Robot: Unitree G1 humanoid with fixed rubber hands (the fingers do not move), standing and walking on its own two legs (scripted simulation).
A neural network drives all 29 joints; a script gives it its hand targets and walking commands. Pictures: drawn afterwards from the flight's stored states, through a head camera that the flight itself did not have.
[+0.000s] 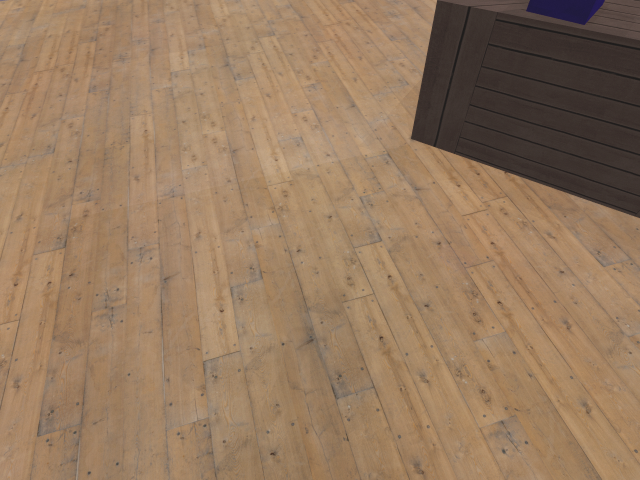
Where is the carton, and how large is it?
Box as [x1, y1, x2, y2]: [526, 0, 604, 24]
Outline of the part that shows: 526,10 584,24 602,4 604,0 530,0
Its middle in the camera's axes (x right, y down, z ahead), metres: +0.90 -0.91 +1.31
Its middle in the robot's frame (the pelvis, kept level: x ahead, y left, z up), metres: +1.58 -0.91 +0.00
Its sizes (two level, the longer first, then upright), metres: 0.210 0.200 0.250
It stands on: a pedestal, 0.65 m high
